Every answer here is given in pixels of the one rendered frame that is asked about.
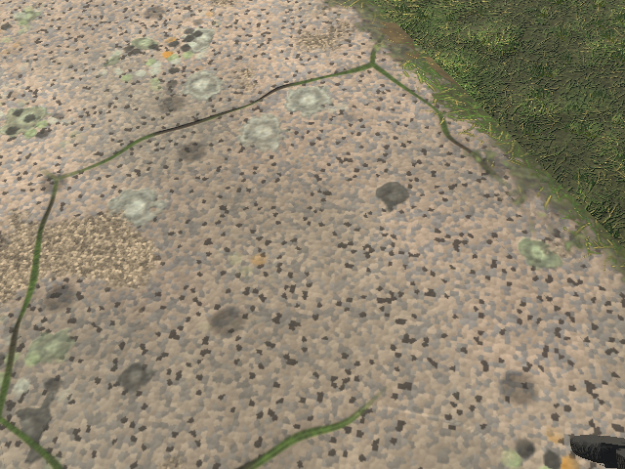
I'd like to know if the robot right hand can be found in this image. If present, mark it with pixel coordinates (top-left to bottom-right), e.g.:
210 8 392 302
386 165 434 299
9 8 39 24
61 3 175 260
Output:
570 435 625 469

